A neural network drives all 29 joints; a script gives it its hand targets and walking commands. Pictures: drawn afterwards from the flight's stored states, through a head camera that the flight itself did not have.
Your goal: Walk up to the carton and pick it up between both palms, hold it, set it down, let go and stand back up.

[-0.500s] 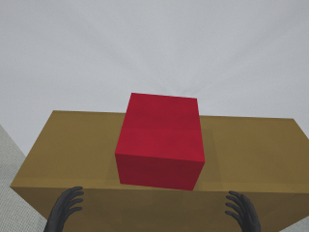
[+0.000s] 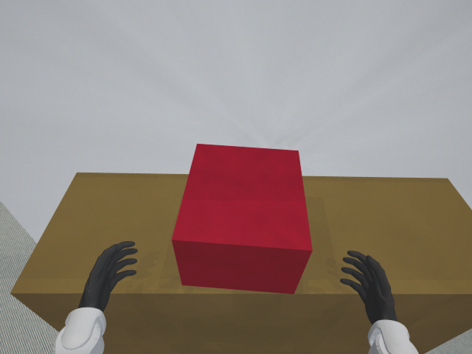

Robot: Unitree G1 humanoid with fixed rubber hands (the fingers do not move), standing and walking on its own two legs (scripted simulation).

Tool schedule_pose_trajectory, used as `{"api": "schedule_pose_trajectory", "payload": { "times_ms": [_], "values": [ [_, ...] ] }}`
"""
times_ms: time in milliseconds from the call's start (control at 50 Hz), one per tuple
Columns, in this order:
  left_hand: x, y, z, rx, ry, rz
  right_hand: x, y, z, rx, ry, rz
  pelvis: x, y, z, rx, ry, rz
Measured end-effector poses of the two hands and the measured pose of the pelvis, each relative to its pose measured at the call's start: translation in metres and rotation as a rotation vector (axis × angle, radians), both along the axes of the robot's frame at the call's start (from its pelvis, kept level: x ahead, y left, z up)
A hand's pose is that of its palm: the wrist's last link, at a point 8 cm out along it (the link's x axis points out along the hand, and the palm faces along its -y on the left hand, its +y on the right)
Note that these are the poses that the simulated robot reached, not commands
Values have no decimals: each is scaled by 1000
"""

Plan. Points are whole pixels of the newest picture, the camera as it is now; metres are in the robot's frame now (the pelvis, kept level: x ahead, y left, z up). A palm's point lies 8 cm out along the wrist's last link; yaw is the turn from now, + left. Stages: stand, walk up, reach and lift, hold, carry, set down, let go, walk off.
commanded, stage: reach and lift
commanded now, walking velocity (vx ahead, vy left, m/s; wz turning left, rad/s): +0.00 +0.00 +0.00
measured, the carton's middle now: (242, 214) +0.44 -0.01 -0.05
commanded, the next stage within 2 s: none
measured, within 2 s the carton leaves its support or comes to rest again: neither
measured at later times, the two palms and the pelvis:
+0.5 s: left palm (110, 232) +0.31 +0.22 +0.06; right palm (380, 253) +0.29 -0.23 +0.05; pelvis +0.00 +0.00 +0.00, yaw +0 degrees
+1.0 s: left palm (118, 178) +0.38 +0.22 +0.11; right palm (381, 200) +0.36 -0.24 +0.10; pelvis +0.00 +0.00 +0.00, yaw +0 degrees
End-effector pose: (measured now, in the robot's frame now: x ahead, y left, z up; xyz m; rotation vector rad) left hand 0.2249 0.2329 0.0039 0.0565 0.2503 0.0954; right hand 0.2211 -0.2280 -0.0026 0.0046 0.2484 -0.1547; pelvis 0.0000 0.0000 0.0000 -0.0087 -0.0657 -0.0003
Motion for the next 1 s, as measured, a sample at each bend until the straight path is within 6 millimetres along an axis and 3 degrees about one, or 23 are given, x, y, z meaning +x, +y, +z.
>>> {"api": "schedule_pose_trajectory", "payload": {
  "times_ms": [220,540,1000],
  "values": [
    [28,1,25,-10,-5,-14,30,-1,25,7,-36,0,3,2,2,-3,0,4],
    [88,-10,64,-21,-11,-26,73,-7,57,-3,-28,-1,-3,0,4,1,34,-4],
    [158,-13,110,-15,-19,-36,143,-14,104,-28,-31,2,-3,-2,3,-5,99,-8]
  ]
}}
